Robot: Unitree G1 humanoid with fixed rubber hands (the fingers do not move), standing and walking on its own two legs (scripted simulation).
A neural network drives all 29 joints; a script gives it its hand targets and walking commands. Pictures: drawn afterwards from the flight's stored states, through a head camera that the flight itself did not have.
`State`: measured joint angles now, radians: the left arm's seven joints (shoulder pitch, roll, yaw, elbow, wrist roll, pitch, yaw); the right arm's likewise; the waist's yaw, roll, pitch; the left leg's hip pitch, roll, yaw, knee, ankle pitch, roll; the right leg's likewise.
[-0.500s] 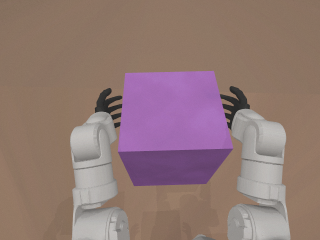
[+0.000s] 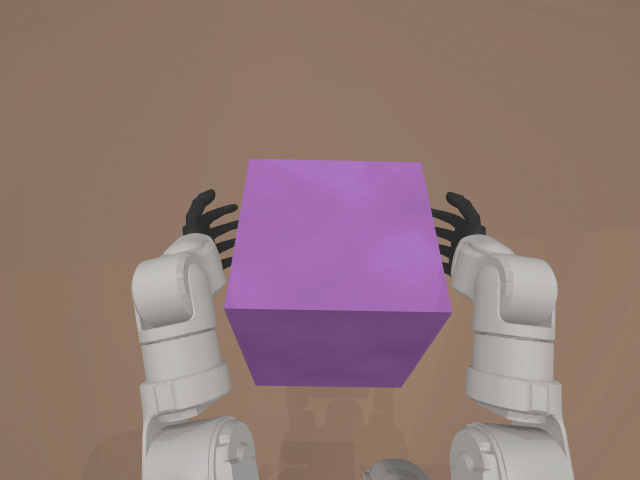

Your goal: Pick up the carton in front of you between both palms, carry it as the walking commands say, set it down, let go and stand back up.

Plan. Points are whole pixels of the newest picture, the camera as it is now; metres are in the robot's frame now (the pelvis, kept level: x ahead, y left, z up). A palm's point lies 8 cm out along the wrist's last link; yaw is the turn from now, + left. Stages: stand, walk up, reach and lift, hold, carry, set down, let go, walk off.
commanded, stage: carry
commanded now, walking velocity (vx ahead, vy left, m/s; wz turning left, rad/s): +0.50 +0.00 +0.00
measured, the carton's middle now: (331, 283) +0.35 -0.01 +0.05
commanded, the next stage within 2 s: none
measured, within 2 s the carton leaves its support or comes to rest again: neither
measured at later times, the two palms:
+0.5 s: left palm (217, 109) +0.62 +0.14 +0.16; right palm (401, 96) +0.65 -0.16 +0.15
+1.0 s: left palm (258, 6) +0.94 +0.08 +0.20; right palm (401, 4) +0.95 -0.22 +0.19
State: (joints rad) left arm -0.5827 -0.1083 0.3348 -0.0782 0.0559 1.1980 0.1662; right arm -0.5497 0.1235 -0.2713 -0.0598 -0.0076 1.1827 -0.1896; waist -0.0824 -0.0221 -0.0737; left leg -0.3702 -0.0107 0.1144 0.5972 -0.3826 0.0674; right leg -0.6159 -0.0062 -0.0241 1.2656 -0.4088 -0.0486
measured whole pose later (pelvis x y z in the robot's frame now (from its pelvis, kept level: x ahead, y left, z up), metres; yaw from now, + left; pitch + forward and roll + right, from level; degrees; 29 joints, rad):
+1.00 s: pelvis +0.60 -0.08 +0.03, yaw +2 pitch +3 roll +0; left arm -0.66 -0.11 0.33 -0.02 0.08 1.16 0.17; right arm -0.66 0.06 -0.28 -0.01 0.01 1.19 -0.20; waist 0.00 0.02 -0.10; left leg -0.29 0.09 0.03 0.91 -0.54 -0.02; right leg -0.56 0.01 -0.15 0.76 -0.33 -0.09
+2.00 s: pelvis +1.20 -0.16 +0.10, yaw +2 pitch +5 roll +2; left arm -0.47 -0.13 0.31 -0.08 0.06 1.16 0.16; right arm -0.50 0.17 -0.29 -0.04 -0.10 1.14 -0.15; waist 0.05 -0.02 -0.11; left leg -0.59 0.04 0.06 0.86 -0.29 -0.02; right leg -0.20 -0.01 -0.10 0.37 -0.26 -0.06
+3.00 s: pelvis +1.72 -0.20 +0.09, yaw +2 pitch +2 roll +0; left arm -0.05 -0.13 0.07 -0.46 0.07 1.24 0.14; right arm -0.03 0.13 -0.04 -0.47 -0.07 1.23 -0.14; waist 0.00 0.01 -0.16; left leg -0.26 0.08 0.12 0.47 -0.21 -0.02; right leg -0.31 -0.01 -0.25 0.43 -0.16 -0.10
